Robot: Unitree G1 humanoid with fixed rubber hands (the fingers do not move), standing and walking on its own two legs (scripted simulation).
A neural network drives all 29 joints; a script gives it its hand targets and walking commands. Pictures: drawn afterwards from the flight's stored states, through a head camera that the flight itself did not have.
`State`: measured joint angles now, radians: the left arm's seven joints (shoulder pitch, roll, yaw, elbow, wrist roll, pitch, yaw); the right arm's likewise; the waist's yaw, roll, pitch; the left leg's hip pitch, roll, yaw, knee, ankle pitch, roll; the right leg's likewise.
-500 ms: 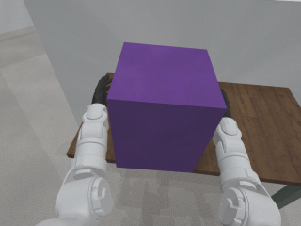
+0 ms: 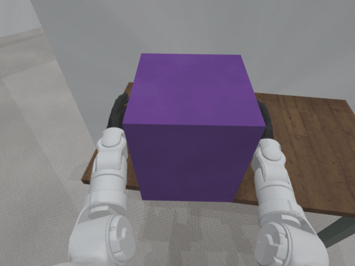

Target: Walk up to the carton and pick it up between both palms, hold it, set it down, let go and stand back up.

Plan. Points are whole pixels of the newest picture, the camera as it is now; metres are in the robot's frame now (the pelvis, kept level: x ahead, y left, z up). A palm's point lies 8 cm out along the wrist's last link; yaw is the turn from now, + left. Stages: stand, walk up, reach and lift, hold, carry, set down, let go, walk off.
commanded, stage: set down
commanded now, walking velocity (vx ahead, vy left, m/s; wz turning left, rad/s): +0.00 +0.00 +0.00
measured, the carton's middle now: (188, 131) +0.42 -0.01 +0.07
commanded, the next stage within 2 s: none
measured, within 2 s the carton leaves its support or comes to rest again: rests again in 0.50 s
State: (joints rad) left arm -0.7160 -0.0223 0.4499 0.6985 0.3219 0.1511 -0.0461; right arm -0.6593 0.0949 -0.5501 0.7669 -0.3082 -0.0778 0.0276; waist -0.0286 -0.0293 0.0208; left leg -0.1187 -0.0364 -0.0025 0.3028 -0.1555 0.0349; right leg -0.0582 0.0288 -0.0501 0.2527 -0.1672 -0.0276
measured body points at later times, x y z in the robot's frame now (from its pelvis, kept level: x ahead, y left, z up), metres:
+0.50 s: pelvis +0.00 +0.00 +0.00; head +0.01 +0.01 +0.45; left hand +0.42 +0.16 +0.11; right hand +0.39 -0.18 +0.08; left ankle +0.01 +0.09 -0.75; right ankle -0.02 -0.10 -0.75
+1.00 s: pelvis -0.02 -0.01 -0.01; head +0.00 -0.01 +0.43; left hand +0.43 +0.17 +0.10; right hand +0.41 -0.25 +0.10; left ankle +0.01 +0.09 -0.75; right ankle -0.02 -0.10 -0.75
